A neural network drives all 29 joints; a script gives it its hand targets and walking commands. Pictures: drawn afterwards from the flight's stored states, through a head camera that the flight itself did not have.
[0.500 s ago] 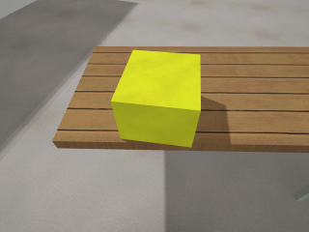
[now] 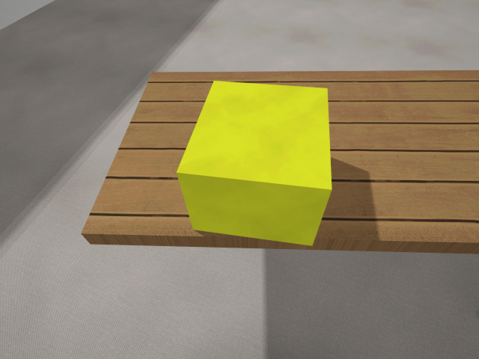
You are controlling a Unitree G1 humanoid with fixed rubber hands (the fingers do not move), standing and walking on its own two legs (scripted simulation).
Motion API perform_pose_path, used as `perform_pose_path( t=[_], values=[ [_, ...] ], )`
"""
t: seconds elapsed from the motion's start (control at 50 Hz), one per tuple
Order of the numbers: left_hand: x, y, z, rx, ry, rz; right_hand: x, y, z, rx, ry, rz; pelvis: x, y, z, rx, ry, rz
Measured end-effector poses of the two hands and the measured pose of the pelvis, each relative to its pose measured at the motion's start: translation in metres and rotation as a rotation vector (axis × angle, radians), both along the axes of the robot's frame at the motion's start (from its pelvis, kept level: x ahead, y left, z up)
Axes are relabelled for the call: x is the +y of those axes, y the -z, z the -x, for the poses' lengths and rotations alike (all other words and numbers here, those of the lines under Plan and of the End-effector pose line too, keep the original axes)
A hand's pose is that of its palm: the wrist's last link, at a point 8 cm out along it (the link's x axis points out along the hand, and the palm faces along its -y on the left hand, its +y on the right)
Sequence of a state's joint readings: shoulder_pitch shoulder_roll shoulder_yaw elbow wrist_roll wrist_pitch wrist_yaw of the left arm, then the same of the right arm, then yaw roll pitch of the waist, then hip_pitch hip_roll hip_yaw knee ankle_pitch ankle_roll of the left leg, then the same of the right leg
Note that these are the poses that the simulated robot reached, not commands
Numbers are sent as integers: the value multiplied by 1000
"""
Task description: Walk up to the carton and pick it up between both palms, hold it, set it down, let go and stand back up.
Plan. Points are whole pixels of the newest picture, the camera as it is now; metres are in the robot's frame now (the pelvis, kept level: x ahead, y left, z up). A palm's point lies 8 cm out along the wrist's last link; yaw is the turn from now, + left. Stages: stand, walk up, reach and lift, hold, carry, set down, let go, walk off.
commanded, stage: walk up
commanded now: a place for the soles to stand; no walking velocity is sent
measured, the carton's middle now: (260, 158) +0.52 -0.01 +0.01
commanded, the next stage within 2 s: reach and lift in 1.84 s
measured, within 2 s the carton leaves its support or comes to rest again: neither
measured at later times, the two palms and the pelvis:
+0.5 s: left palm out of the picture +0.08 +0.33 -0.09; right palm out of the picture +0.09 -0.32 -0.10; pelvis +0.01 +0.00 +0.00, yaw +0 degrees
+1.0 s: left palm out of the picture +0.11 +0.30 -0.09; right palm out of the picture +0.13 -0.34 -0.11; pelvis +0.04 -0.02 +0.00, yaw +2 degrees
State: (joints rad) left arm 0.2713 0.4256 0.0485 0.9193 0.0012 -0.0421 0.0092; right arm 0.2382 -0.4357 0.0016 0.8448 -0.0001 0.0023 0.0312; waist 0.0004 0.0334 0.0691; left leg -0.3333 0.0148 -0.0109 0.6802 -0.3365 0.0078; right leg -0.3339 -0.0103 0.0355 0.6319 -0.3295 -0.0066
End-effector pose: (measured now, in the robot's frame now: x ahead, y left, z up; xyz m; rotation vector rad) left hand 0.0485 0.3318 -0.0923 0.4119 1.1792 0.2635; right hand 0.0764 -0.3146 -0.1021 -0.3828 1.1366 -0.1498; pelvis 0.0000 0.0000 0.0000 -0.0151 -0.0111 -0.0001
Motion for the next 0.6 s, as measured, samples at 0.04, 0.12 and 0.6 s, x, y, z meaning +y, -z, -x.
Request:
perform_pose_path(
  t=[0.04,0.12,0.6],
  values=[
    [-1,0,0,8,0,-1,0,0,-5,-2,-1,-2,0,-1,-3,2,-1,0],
    [3,0,-3,16,0,-2,4,0,-10,-9,-2,-1,3,-1,-5,6,-1,4],
    [-12,-2,-30,-9,15,-1,-7,2,-28,-19,-14,-11,-10,-1,-18,14,-9,-7]
  ],
)
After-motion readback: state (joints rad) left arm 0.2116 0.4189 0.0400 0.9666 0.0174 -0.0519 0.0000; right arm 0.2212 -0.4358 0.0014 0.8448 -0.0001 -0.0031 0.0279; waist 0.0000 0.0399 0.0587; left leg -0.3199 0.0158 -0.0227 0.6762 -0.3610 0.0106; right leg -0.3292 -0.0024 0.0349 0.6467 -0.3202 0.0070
